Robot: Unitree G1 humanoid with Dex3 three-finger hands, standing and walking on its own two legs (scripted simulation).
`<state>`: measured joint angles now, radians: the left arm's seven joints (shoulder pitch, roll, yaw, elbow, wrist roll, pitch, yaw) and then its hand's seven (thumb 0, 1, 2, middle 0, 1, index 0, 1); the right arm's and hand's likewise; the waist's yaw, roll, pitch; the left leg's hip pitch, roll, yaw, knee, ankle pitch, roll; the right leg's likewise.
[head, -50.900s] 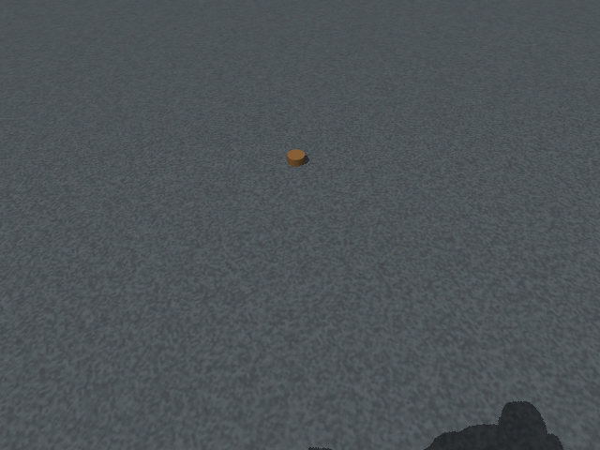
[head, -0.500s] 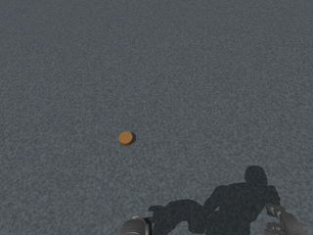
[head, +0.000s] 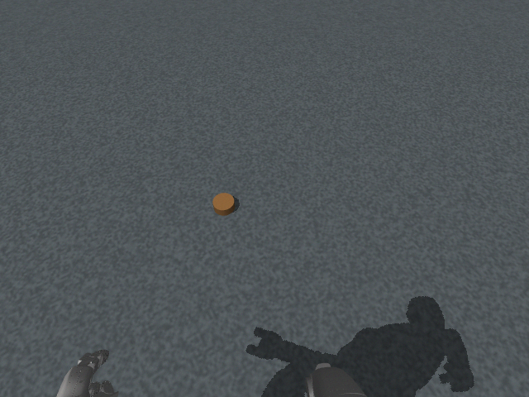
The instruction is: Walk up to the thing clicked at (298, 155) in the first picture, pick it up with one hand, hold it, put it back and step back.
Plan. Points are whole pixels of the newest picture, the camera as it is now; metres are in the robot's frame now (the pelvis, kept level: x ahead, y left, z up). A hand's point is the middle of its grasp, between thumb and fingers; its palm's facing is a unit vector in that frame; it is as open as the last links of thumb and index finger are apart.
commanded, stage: step back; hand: left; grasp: from above
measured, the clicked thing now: (223, 204) +0.96 +0.20 -0.73
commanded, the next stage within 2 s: stand in 1.40 s
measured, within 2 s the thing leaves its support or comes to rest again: neither
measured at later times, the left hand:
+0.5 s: hand out of the picture -0.05 +0.28 -0.13, palm faces -0.05 -0.90 -0.43, open 7.4 cm
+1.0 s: hand out of the picture -0.03 +0.25 -0.13, palm faces -0.02 -0.93 -0.38, open 7.4 cm
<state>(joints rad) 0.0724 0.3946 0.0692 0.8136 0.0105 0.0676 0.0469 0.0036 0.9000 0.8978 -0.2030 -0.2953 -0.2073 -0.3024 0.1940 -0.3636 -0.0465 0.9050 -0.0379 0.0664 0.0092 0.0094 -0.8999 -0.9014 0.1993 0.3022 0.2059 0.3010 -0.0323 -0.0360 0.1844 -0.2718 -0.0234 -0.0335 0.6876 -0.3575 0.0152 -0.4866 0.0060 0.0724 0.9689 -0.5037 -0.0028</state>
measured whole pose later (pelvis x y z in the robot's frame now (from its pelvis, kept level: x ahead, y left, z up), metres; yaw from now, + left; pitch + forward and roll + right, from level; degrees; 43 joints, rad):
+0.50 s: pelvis -0.12 +0.01 +0.01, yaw -3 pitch -1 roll +0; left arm 0.23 0.36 0.06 0.94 0.05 0.00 0.01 0.01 0.90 0.90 -0.21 -0.30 -0.21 -0.30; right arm 0.19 -0.40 -0.05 0.95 -0.02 0.04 0.00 0.01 -0.90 -0.90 0.20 0.30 0.20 0.30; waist 0.02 0.04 0.08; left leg -0.28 -0.01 -0.06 0.72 -0.47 -0.01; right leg -0.27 -0.03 0.00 0.65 -0.35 0.00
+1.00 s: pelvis -0.11 -0.01 +0.01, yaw -2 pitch -2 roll +0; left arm 0.20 0.35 0.06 0.98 0.04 -0.03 -0.01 0.00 0.90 0.90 -0.20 -0.30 -0.21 -0.30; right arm 0.23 -0.40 -0.06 0.99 -0.02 0.00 0.01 0.01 -0.90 -0.90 0.20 0.30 0.20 0.30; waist 0.02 0.02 0.07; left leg -0.37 0.00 -0.05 0.85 -0.47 0.00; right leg -0.22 -0.02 -0.04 0.55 -0.29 -0.02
